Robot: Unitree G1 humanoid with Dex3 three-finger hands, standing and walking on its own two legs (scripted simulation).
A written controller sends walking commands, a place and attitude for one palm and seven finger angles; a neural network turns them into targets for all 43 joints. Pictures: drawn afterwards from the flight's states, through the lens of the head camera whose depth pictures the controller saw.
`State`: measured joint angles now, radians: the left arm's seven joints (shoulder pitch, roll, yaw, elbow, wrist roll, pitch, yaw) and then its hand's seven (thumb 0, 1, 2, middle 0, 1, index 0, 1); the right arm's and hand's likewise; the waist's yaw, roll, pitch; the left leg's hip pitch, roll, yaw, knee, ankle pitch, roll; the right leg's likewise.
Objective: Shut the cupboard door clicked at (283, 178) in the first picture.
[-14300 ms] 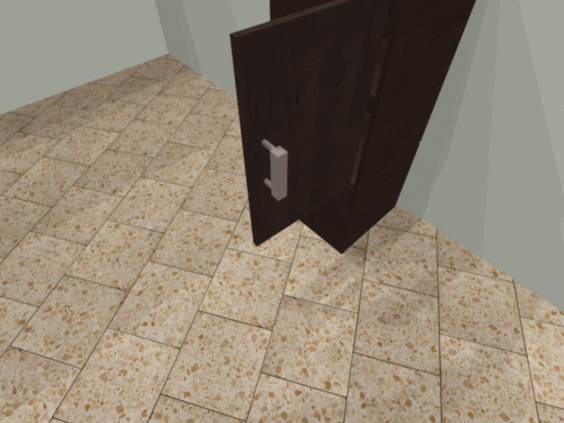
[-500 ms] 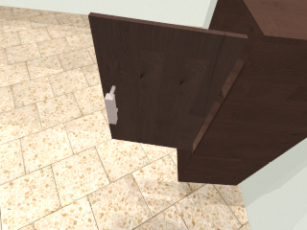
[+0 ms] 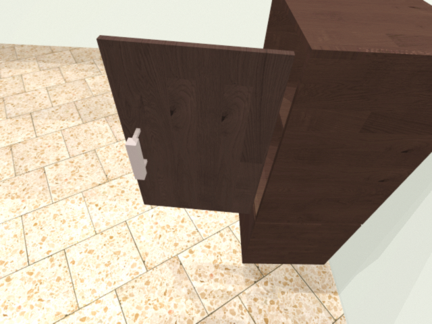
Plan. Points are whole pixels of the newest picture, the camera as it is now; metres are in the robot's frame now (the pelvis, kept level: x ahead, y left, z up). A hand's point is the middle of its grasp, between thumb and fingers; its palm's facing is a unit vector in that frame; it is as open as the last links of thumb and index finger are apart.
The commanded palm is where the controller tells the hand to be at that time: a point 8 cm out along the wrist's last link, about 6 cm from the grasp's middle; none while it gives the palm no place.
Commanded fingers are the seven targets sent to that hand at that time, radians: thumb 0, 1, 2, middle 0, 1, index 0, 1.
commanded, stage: come to a stop and stand still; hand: left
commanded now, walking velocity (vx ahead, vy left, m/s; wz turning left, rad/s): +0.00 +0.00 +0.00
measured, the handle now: (139, 154) +0.53 +0.23 -0.04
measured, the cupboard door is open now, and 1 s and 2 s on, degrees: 86 86 86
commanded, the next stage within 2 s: look again from close up in 0.22 s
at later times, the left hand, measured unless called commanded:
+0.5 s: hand out of the picture -0.01 +0.17 -0.18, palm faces +0.01 -0.98 -0.18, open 7.4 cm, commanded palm none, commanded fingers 0.00 0.90 0.90 -0.20 -0.30 -0.20 -0.30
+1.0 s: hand out of the picture +0.04 +0.20 -0.18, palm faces -0.02 -0.97 -0.23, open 7.4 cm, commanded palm none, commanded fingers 0.00 0.90 0.90 -0.20 -0.30 -0.20 -0.30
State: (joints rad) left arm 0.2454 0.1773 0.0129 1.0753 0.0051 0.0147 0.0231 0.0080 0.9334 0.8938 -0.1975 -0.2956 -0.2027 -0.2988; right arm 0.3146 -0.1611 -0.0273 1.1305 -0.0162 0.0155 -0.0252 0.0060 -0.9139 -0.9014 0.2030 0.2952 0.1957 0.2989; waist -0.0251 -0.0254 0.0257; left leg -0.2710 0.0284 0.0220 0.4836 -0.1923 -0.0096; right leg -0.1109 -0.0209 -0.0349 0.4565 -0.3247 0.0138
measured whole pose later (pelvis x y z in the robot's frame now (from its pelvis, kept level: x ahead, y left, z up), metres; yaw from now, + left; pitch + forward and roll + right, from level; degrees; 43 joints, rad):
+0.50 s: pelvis +0.01 +0.01 -0.01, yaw +0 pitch +0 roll -1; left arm 0.32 0.12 -0.02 1.10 0.02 -0.03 0.04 0.00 0.91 0.89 -0.20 -0.30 -0.20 -0.30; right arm 0.27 -0.18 -0.01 1.05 -0.01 -0.02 -0.02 0.01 -0.93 -0.90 0.20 0.30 0.20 0.30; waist -0.01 0.04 0.05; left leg -0.32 0.03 0.02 0.58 -0.26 0.00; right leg -0.13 -0.02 -0.04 0.50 -0.36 0.02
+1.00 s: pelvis +0.02 +0.01 +0.00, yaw -1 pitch -1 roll +0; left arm 0.26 0.21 -0.01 1.06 0.01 -0.01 0.03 0.00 0.91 0.89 -0.20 -0.30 -0.20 -0.30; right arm 0.21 -0.18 0.01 1.07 -0.01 -0.01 -0.02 0.01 -0.92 -0.90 0.20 0.30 0.20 0.30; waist 0.01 -0.02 0.04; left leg -0.26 0.01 0.05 0.51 -0.24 0.00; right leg -0.11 -0.04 -0.01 0.49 -0.37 0.02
